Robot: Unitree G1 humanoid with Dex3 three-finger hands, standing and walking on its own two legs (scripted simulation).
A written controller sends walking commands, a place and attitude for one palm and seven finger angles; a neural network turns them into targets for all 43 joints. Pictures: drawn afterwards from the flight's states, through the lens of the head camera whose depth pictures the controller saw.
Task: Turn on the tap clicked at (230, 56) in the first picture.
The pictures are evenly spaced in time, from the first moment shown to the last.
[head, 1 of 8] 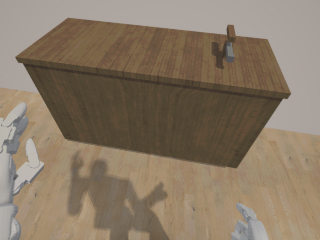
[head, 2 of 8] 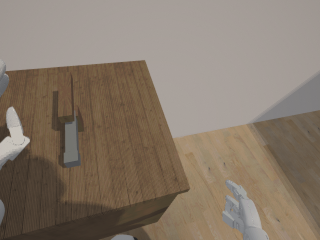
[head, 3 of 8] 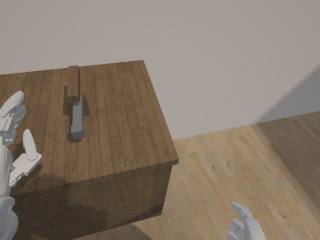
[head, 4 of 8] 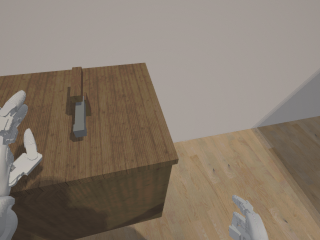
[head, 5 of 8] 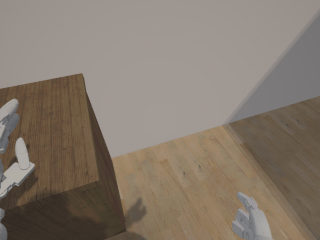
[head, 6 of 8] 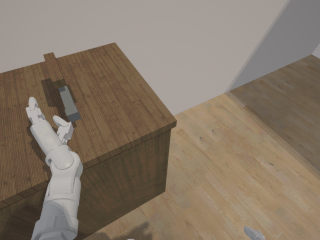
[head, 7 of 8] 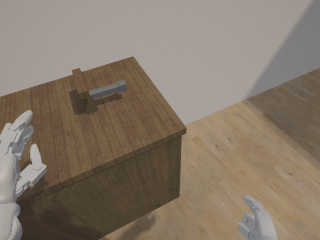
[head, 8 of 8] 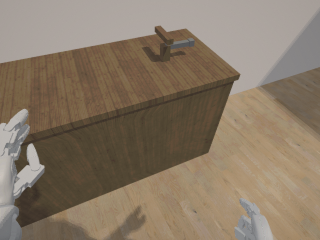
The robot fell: no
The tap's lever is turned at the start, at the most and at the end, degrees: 0 87 86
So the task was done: yes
